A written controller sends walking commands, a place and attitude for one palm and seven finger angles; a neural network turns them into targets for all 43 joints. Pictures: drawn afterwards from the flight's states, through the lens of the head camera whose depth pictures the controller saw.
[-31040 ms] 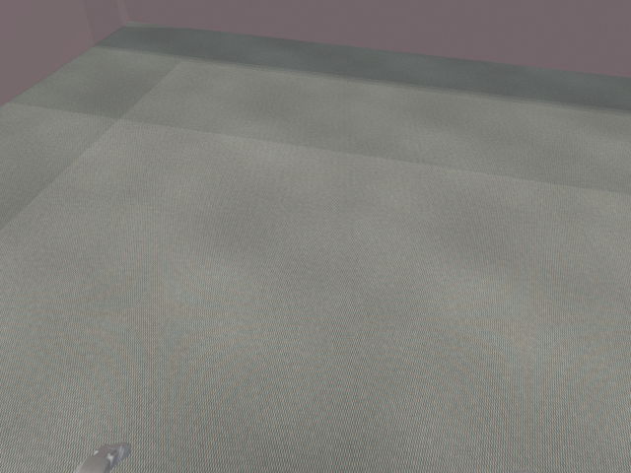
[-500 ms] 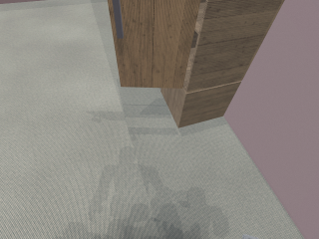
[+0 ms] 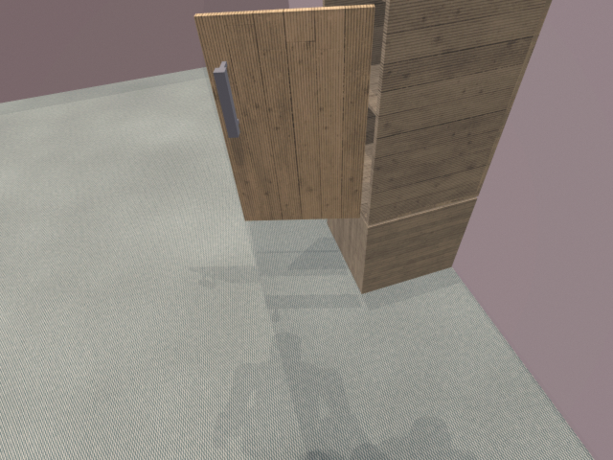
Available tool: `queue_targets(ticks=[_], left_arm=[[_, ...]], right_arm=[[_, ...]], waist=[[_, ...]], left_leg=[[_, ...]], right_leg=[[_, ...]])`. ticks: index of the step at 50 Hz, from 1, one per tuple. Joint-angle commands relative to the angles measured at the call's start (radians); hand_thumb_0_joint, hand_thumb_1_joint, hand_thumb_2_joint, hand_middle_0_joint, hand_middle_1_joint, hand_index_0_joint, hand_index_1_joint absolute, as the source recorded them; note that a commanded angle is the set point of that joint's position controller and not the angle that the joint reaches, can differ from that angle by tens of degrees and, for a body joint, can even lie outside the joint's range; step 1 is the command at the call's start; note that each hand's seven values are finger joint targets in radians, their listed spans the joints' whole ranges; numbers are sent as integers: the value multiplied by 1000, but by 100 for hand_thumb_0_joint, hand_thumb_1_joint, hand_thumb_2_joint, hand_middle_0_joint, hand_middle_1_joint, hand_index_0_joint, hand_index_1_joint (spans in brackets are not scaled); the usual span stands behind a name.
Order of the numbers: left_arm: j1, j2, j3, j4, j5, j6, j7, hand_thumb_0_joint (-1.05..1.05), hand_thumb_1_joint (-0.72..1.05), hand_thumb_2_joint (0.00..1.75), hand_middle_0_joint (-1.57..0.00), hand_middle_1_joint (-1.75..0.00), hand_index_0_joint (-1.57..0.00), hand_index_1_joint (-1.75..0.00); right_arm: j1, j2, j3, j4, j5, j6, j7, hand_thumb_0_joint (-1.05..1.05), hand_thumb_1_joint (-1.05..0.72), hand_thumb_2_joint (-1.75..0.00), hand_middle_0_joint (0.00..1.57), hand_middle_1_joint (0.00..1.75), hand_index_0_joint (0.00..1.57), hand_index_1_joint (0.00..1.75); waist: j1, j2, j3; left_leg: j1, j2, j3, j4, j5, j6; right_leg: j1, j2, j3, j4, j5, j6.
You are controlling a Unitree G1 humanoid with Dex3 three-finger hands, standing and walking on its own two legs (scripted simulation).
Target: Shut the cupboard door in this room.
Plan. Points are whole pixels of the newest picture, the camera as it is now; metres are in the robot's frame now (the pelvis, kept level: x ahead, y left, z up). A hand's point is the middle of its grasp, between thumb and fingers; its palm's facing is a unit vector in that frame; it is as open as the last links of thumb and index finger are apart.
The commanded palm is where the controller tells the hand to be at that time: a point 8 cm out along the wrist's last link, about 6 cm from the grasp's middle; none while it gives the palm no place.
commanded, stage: take the last steps up to it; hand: left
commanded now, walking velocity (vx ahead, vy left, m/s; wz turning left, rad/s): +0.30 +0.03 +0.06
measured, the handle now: (229, 100) +0.83 +0.24 +0.07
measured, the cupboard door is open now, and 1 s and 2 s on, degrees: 72 72 72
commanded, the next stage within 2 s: come to a stop and stand still in 0.74 s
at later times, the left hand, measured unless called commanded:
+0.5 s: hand out of the picture +0.05 +0.20 -0.18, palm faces +0.14 -0.98 -0.13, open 7.4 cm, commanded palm none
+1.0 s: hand (231, 311) +0.41 +0.19 -0.16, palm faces -0.04 -0.97 -0.23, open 7.4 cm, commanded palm none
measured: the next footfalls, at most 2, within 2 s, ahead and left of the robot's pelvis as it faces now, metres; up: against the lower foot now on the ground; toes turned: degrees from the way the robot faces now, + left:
left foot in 0.44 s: +0.25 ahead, +0.17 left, +0.00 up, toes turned +10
right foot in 0.90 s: +0.41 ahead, -0.07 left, +0.00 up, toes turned -9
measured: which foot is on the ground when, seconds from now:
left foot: up 0.00-0.42, down 0.44-0.92, up 0.94-1.00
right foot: down 0.00-0.44, up 0.46-0.88, down 0.90-1.00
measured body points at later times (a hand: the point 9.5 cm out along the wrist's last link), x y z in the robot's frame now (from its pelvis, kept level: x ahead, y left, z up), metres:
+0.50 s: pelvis +0.16 +0.06 -0.01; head +0.19 +0.08 +0.43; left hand +0.05 +0.26 -0.17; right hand +0.28 -0.16 -0.15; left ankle +0.21 +0.16 -0.74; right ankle +0.03 -0.07 -0.68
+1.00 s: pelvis +0.30 +0.03 -0.01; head +0.33 -0.01 +0.44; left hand +0.41 +0.24 -0.14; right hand +0.25 -0.18 -0.18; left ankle +0.23 +0.16 -0.70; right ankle +0.37 -0.07 -0.74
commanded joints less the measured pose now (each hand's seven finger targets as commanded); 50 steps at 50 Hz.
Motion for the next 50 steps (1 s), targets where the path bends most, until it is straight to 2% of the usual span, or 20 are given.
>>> queue_targets(ticks=[1,3,10,17,18,20,21,22,23,26,30,37,41,43,44,45,46,47,48,50], left_arm=[[95,119,25,4,-7,-24,11,0,90,90,-20,-30,-20,-30],[130,113,19,25,-7,-32,11,0,90,90,-20,-30,-20,-30],[233,109,15,81,-1,-47,17,0,90,90,-20,-30,-20,-30],[267,122,25,117,7,-29,23,0,90,90,-20,-30,-20,-30],[257,132,27,119,7,-25,23,0,90,90,-20,-30,-20,-30],[218,126,30,112,-1,-23,21,0,90,90,-20,-30,-20,-30],[257,86,24,101,-9,-22,14,0,90,90,-20,-30,-20,-30],[255,41,11,78,-14,-25,7,0,90,90,-20,-30,-20,-30],[185,66,16,51,-10,-20,10,0,90,90,-20,-30,-20,-30],[109,46,26,64,1,-6,-1,0,90,90,-20,-30,-20,-30],[151,17,28,60,8,26,-5,0,90,90,-20,-30,-20,-30],[-38,50,25,-29,4,39,-14,0,90,90,-20,-30,-20,-30],[-78,57,23,-46,2,30,-15,0,90,90,-20,-30,-20,-30],[-27,73,22,-27,3,18,-9,0,90,90,-20,-30,-20,-30],[63,100,25,3,4,6,-2,0,90,90,-20,-30,-20,-30],[132,169,36,27,8,-9,14,0,90,90,-20,-30,-20,-30],[162,227,35,42,-4,-12,18,0,90,90,-20,-30,-20,-30],[121,231,29,27,-8,-7,23,0,90,90,-20,-30,-20,-30],[68,211,33,14,-8,-1,31,0,90,90,-20,-30,-20,-30],[-10,199,34,-11,-5,14,43,0,90,90,-20,-30,-20,-30]], right_arm=[[-37,-19,-10,-77,-8,-34,14,0,-90,-90,20,30,20,30],[-19,-8,-10,-65,-5,-31,16,0,-90,-90,20,30,20,30],[-151,3,-3,-113,-3,-40,22,0,-90,-90,20,30,20,30],[-255,25,11,-154,0,-67,26,0,-90,-90,20,30,20,30],[-221,13,8,-149,0,-72,22,0,-90,-90,20,30,20,30],[-1,-35,-6,-80,-9,-88,7,0,-90,-90,20,30,20,30],[132,-134,-27,-49,-17,-99,-7,0,-90,-90,20,30,20,30],[224,-214,-47,-29,-9,-96,-19,0,-90,-90,20,30,20,30],[216,-213,-44,-26,3,-83,-24,0,-90,-90,20,30,20,30],[10,-69,-8,-75,0,-99,-26,0,-90,-90,20,30,20,30],[-6,-14,1,-78,1,-118,-28,0,-90,-90,20,30,20,30],[23,-52,-7,-73,-5,-110,-29,0,-90,-90,20,30,20,30],[35,-72,-13,-56,-10,-96,-30,0,-90,-90,20,30,20,30],[39,-55,-5,-43,-6,-86,-32,0,-90,-90,20,30,20,30],[39,-40,5,-38,0,-86,-31,0,-90,-90,20,30,20,30],[70,5,14,-40,10,-86,-28,0,-90,-90,20,30,20,30],[98,19,18,-46,21,-71,-30,0,-90,-90,20,30,20,30],[100,9,12,-42,25,-54,-37,0,-90,-90,20,30,20,30],[96,19,10,-34,27,-31,-38,0,-90,-90,20,30,20,30],[69,9,6,-20,27,-10,-37,0,-90,-90,20,30,20,30]], waist=[[-6,-119,107],[-6,-137,88],[21,-146,115],[46,-212,111],[24,-187,87],[-77,-99,-31],[-116,79,-173],[-129,277,-233],[-126,181,-177],[-45,48,42],[12,44,28],[-11,52,54],[-21,70,40],[9,17,34],[53,-45,-23],[61,-191,-118],[45,-266,-170],[26,-189,-156],[13,-223,-143],[9,-176,-102]], left_leg=[[-224,84,-20,122,197,-25],[-236,84,0,99,241,-41],[-335,110,35,-90,255,-61],[-156,65,103,-363,172,-11],[-86,51,115,-406,162,-3],[248,14,128,-536,237,16],[507,207,-99,-560,297,76],[637,412,-401,-651,437,168],[568,432,-393,-695,416,205],[226,345,-196,-787,306,162],[149,280,-34,-825,411,138],[233,272,19,-804,538,153],[247,274,23,-728,548,134],[196,241,39,-610,572,94],[170,184,75,-499,542,46],[32,97,117,-333,321,-9],[13,17,109,-193,-153,-45],[40,29,34,-137,-231,-44],[49,33,26,-79,-218,-47],[16,39,-18,-2,-172,-51]], right_leg=[[3,-246,252,-421,-105,-21],[47,-220,175,-415,20,-15],[173,-243,140,-392,240,-69],[189,-259,114,-294,397,-75],[182,-260,106,-242,427,-70],[85,-187,25,52,504,-27],[-102,-91,-20,296,251,22],[-320,18,4,567,-274,46],[-373,-16,94,687,-287,21],[-371,-95,132,712,-87,30],[-321,-95,117,617,19,60],[-335,-88,85,285,90,77],[-218,-45,42,112,65,57],[-64,-20,30,-15,136,48],[74,-37,54,-99,304,53],[263,-205,251,-83,683,4],[282,-381,363,-121,1030,-108],[216,-395,312,-125,1118,-154],[154,-373,307,-139,1091,-156],[91,-356,292,-155,924,-162]])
